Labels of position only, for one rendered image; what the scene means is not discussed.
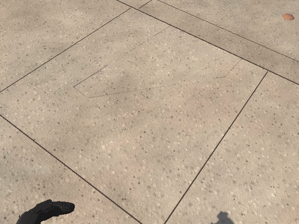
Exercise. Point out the robot left hand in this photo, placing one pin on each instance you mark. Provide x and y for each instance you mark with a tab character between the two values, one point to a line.
45	210

